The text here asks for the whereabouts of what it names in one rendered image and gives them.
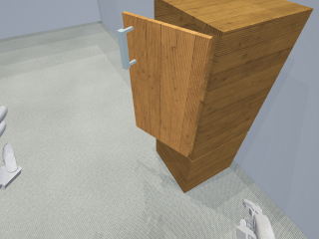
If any robot right hand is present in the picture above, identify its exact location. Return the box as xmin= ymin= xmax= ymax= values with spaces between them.
xmin=236 ymin=198 xmax=275 ymax=239

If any robot left hand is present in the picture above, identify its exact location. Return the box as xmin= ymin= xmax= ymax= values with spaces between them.
xmin=0 ymin=106 xmax=22 ymax=190

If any cupboard door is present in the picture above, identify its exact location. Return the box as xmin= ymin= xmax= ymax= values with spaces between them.
xmin=122 ymin=11 xmax=213 ymax=157

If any handle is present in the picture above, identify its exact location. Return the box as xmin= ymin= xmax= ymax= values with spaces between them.
xmin=117 ymin=26 xmax=137 ymax=70

